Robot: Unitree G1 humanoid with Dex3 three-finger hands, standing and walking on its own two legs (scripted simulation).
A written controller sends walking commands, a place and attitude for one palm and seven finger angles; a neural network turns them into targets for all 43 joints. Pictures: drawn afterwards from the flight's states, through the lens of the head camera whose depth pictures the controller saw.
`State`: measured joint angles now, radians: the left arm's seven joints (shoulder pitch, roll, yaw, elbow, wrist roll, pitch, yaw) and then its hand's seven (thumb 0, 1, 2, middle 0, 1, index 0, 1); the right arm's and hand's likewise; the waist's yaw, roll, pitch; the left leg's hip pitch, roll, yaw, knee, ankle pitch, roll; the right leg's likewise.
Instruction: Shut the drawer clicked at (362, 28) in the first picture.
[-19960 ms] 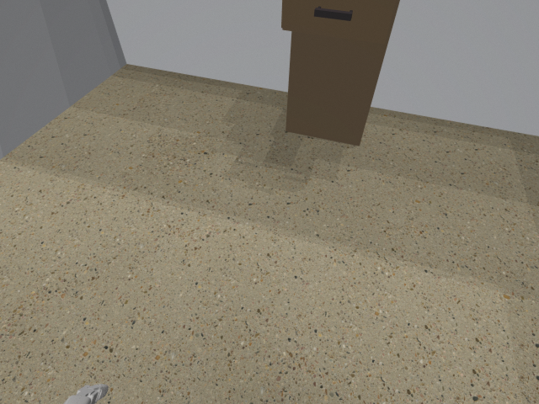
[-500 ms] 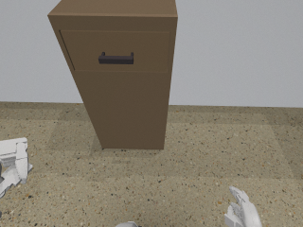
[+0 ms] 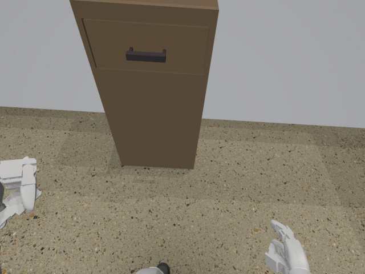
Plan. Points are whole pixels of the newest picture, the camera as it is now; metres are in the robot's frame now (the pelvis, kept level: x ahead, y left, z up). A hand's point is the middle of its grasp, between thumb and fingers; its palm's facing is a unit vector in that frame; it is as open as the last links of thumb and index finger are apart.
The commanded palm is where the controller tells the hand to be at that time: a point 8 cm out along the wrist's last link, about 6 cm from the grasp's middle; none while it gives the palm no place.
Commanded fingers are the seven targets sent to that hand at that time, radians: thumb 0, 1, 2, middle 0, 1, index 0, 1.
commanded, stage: step back with the hand held close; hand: left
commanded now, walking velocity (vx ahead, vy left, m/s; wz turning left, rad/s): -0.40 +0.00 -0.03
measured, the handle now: (147, 53) +0.79 +0.19 +0.05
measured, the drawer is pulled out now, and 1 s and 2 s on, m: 0.00 0.00 0.00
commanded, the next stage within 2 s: stop stepping back and stand still in 0.04 s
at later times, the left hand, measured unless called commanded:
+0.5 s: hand out of the picture +0.10 +0.25 +0.17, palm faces +0.36 -0.81 -0.47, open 3.3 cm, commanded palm +0.04 +0.29 +0.18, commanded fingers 0.00 0.90 0.90 -1.40 -1.60 -1.40 -1.60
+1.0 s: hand (10, 269) +0.11 +0.26 +0.11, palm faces +0.30 -0.84 -0.46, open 3.2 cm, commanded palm none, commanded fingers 0.00 0.90 0.90 -1.24 -1.43 -1.24 -1.43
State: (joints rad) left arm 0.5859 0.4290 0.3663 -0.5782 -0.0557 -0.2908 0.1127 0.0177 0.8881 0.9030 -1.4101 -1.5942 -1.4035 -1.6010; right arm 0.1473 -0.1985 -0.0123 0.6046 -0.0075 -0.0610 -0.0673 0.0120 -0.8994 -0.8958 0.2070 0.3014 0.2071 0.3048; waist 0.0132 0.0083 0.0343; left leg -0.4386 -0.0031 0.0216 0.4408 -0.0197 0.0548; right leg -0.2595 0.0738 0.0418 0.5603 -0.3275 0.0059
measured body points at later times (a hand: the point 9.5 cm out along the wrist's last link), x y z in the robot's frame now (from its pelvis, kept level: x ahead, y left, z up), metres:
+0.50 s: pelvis -0.09 +0.01 +0.01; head -0.09 +0.02 +0.46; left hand +0.07 +0.29 +0.19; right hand +0.05 -0.23 -0.08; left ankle -0.06 +0.12 -0.73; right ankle -0.06 -0.11 -0.73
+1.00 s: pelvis -0.09 +0.01 +0.00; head -0.10 +0.00 +0.45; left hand +0.09 +0.30 +0.14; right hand +0.07 -0.23 -0.09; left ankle -0.06 +0.12 -0.73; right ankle -0.06 -0.11 -0.73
